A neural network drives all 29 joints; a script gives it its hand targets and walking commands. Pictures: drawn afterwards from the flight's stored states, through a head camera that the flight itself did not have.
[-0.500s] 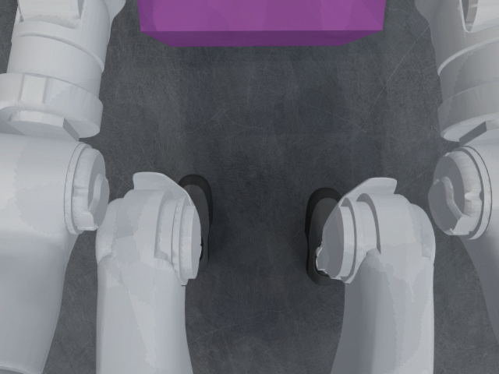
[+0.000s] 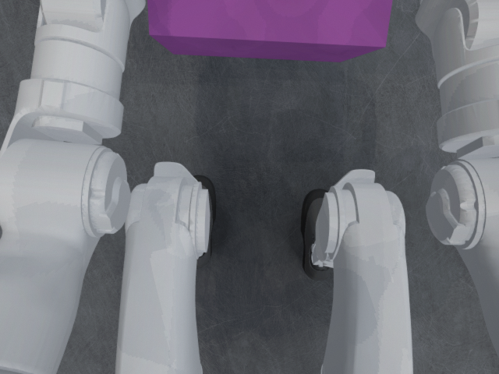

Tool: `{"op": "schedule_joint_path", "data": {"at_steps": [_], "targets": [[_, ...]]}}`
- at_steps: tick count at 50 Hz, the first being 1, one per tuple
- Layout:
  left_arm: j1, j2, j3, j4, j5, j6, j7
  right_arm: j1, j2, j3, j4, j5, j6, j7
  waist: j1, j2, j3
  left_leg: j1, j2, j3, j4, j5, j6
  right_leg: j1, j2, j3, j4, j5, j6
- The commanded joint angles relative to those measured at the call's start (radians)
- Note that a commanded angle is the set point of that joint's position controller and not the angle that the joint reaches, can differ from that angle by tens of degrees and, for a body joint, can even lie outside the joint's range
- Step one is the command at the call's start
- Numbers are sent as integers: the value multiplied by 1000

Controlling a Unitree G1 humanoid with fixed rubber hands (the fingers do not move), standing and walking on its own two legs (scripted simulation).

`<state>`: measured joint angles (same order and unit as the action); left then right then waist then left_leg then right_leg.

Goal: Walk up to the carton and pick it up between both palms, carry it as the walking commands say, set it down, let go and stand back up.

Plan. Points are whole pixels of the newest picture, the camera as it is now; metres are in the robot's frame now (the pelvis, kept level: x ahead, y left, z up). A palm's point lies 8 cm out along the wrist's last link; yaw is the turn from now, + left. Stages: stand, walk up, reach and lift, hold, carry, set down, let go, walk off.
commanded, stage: reach and lift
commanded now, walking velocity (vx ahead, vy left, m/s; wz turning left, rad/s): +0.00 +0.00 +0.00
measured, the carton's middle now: out of the picture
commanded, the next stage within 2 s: none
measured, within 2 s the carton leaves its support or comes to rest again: neither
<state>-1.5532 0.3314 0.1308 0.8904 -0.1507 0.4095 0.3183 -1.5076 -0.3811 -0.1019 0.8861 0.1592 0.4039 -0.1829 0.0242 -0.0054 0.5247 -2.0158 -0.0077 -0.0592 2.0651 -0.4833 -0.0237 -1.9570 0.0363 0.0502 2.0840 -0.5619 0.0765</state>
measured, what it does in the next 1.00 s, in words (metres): rises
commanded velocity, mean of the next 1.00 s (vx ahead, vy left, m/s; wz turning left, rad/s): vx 0.00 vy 0.00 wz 0.00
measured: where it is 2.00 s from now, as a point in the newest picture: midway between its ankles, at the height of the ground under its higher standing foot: (257, 243)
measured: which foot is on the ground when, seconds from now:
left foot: down 0.00-1.00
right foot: down 0.00-1.00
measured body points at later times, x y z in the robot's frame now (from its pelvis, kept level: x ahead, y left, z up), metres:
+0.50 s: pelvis -0.02 +0.00 +0.04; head +0.32 +0.02 +0.33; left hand +0.56 +0.19 -0.04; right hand +0.57 -0.16 -0.04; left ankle +0.15 +0.13 -0.38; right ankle +0.14 -0.14 -0.38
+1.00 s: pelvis -0.02 +0.00 +0.10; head +0.29 +0.02 +0.40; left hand +0.54 +0.19 +0.03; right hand +0.55 -0.16 +0.03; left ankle +0.15 +0.13 -0.38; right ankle +0.14 -0.14 -0.38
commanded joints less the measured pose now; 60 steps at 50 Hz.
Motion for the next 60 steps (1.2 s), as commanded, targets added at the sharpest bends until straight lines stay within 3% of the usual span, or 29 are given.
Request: {"op": "schedule_joint_path", "data": {"at_steps": [1, 3, 6, 7, 8, 9, 10, 11, 12, 19, 20, 23, 25, 26, 27, 29, 30, 31, 32, 35, 37, 40, 44, 45, 50, 51, 52, 54, 60], "targets": [[-660, -1089, -295, -326, -128, -51, -535, -793, 1145, 273, -452, 128, -69, 377, 1, 11, -2476, 896, -113, 182, -233, 332, 19, 696, 94, -191, -250, 329, -48], [-682, -1089, -320, -378, -141, -47, -540, -781, 1163, 285, -479, 132, -60, 379, -15, -3, -2529, 909, -120, 182, -255, 327, 21, 757, 95, -185, -273, 344, -43], [-640, -1095, -323, -338, -127, -31, -542, -803, 1160, 297, -500, 140, -58, 380, 8, 5, -2540, 936, -121, 180, -268, 346, 19, 750, 98, -185, -284, 352, -44], [-650, -1107, -305, -321, -122, -27, -542, -806, 1136, 265, -476, 125, -55, 386, -18, 5, -2513, 920, -122, 176, -268, 316, 17, 713, 93, -189, -295, 310, -46], [-658, -1107, -315, -371, -124, -25, -545, -808, 1152, 282, -501, 139, -52, 384, -6, 10, -2563, 945, -124, 179, -276, 334, 19, 755, 97, -186, -294, 333, -45], [-658, -1117, -302, -332, -114, -22, -551, -783, 1175, 261, -438, 115, -43, 385, -20, -5, -2508, 910, -120, 174, -286, 296, 18, 742, 94, -185, -310, 312, -47], [-660, -1131, -309, -347, -127, -22, -553, -776, 1184, 265, -470, 121, -43, 386, -27, 7, -2528, 928, -124, 180, -293, 293, 17, 751, 98, -184, -320, 304, -46], [-640, -1119, -313, -357, -116, -19, -554, -831, 1192, 298, -535, 146, -49, 385, 9, -3, -2593, 943, -122, 188, -293, 327, 21, 805, 97, -182, -319, 341, -38], [-650, -1121, -313, -366, -124, -17, -556, -830, 1184, 294, -538, 138, -44, 384, -15, -22, -2604, 937, -126, 184, -295, 326, 21, 829, 101, -180, -326, 348, -40], [-661, -1134, -325, -403, -131, 2, -557, -791, 1191, 299, -503, 136, -16, 391, -15, -6, -2625, 992, -128, 173, -353, 304, 14, 851, 100, -169, -384, 317, -41], [-662, -1136, -309, -366, -108, 7, -562, -775, 1201, 265, -468, 108, -13, 391, -32, 10, -2577, 968, -126, 169, -359, 261, 14, 813, 100, -172, -384, 287, -44], [-663, -1145, -338, -419, -126, 7, -559, -797, 1201, 292, -525, 126, -16, 394, -44, 4, -2654, 1020, -128, 167, -368, 303, 11, 863, 104, -172, -401, 325, -42], [-648, -1166, -339, -365, -116, 22, -561, -813, 1191, 280, -519, 130, -14, 400, -40, 14, -2630, 1067, -125, 153, -397, 275, 10, 823, 103, -179, -422, 280, -44], [-627, -1190, -338, -350, -122, 24, -565, -804, 1188, 272, -531, 114, -14, 399, -61, 9, -2642, 1066, -128, 150, -398, 283, 9, 836, 103, -178, -431, 286, -47], [-596, -1194, -331, -337, -114, 23, -566, -806, 1196, 280, -531, 119, -17, 399, -42, 10, -2634, 1060, -127, 157, -403, 288, 8, 840, 104, -176, -436, 287, -46], [-645, -1203, -353, -386, -131, 24, -564, -792, 1189, 269, -508, 120, -13, 405, -73, 48, -2630, 1091, -127, 146, -424, 273, 1, 824, 102, -178, -451, 275, -49], [-629, -1197, -351, -395, -122, 24, -564, -790, 1211, 281, -512, 124, -9, 408, -48, 42, -2657, 1120, -126, 152, -431, 283, 3, 853, 102, -170, -461, 282, -49], [-651, -1187, -346, -405, -126, 22, -561, -761, 1217, 267, -492, 119, -5, 410, -78, 22, -2625, 1121, -128, 136, -439, 274, 4, 833, 104, -176, -469, 273, -48], [-627, -1190, -338, -404, -111, 25, -561, -764, 1227, 278, -487, 115, -3, 413, -50, 22, -2662, 1127, -122, 142, -437, 293, 4, 853, 103, -168, -471, 292, -49], [-629, -1183, -349, -398, -118, 32, -565, -794, 1210, 294, -531, 125, -1, 409, -60, 5, -2671, 1120, -126, 140, -454, 273, 11, 910, 101, -158, -498, 283, -44], [-549, -1217, -332, -344, -109, 37, -567, -814, 1211, 312, -581, 132, -9, 407, -23, -3, -2677, 1117, -130, 149, -467, 289, 13, 939, 103, -152, -503, 294, -44], [-578, -1198, -343, -382, -113, 32, -570, -759, 1246, 308, -520, 122, 4, 407, -49, -18, -2670, 1129, -135, 143, -491, 289, 14, 963, 104, -151, -532, 303, -40], [-609, -1213, -385, -450, -133, 32, -565, -772, 1237, 320, -573, 137, 0, 413, -66, 4, -2723, 1214, -129, 129, -518, 291, 6, 981, 106, -159, -548, 309, -44], [-620, -1187, -369, -448, -114, 34, -563, -760, 1233, 294, -512, 132, 5, 415, -56, 25, -2688, 1215, -127, 130, -523, 281, 6, 955, 105, -150, -559, 286, -48], [-547, -1220, -376, -382, -114, 45, -568, -742, 1217, 316, -554, 133, 1, 416, -46, 28, -2674, 1226, -128, 132, -549, 284, 6, 999, 106, -135, -600, 284, -51], [-549, -1225, -380, -388, -112, 48, -569, -751, 1219, 318, -566, 124, 4, 414, -70, 8, -2688, 1214, -130, 131, -556, 261, 6, 1027, 107, -137, -610, 286, -48], [-567, -1217, -377, -410, -124, 41, -572, -740, 1236, 318, -532, 134, 5, 416, -52, 22, -2651, 1210, -126, 133, -577, 246, 8, 1029, 102, -131, -625, 253, -46], [-567, -1223, -380, -411, -120, 38, -573, -723, 1243, 317, -512, 128, 8, 422, -58, 4, -2640, 1219, -126, 124, -598, 237, 10, 1034, 102, -136, -635, 253, -46], [-532, -1241, -381, -412, -123, 44, -576, -751, 1237, 342, -591, 140, 2, 426, -53, -10, -2709, 1295, -128, 120, -626, 271, 10, 1086, 105, -125, -682, 275, -47]]}}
